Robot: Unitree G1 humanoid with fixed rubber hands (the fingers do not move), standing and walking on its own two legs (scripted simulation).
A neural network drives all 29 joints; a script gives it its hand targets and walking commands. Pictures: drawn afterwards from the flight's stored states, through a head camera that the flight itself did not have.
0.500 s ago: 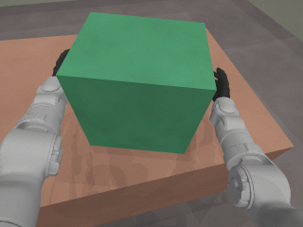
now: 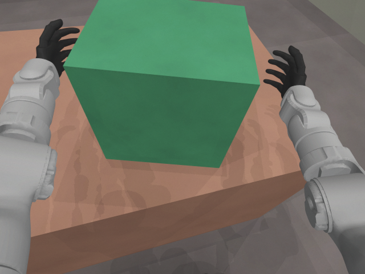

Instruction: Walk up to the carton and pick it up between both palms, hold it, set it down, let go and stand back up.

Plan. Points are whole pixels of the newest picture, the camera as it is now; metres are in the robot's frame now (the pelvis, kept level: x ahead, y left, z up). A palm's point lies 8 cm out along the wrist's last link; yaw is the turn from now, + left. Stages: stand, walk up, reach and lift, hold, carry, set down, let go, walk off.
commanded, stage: set down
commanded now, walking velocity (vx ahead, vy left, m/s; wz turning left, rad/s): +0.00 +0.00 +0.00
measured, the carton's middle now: (168, 90) +0.51 +0.01 +0.08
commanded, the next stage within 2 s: none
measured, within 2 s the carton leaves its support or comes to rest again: neither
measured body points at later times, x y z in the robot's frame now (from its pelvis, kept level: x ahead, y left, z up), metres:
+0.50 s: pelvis -0.02 -0.01 +0.00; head +0.04 +0.04 +0.44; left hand +0.51 +0.26 +0.24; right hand +0.45 -0.25 +0.23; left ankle +0.00 +0.09 -0.73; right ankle +0.01 -0.15 -0.73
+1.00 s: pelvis -0.01 -0.03 +0.00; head +0.05 +0.04 +0.45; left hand +0.52 +0.24 +0.24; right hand +0.45 -0.25 +0.23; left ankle +0.00 +0.09 -0.73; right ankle +0.01 -0.15 -0.73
